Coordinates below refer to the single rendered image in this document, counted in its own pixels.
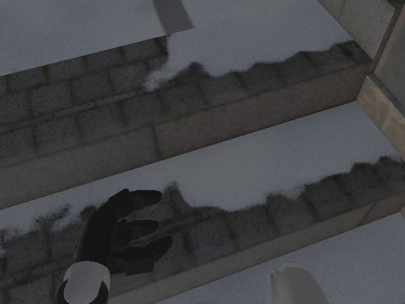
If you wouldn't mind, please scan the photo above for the robot right thigh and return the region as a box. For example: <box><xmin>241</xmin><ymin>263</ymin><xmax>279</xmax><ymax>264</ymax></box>
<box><xmin>266</xmin><ymin>267</ymin><xmax>329</xmax><ymax>304</ymax></box>

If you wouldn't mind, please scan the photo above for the right robot shin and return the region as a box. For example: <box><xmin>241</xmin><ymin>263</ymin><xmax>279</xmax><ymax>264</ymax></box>
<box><xmin>278</xmin><ymin>262</ymin><xmax>300</xmax><ymax>271</ymax></box>

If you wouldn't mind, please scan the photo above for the left robot hand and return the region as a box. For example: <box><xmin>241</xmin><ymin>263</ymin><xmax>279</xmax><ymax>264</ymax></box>
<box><xmin>75</xmin><ymin>189</ymin><xmax>173</xmax><ymax>276</ymax></box>

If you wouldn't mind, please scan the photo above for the left robot forearm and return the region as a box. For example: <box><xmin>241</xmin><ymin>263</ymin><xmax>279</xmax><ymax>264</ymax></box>
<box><xmin>54</xmin><ymin>261</ymin><xmax>111</xmax><ymax>304</ymax></box>

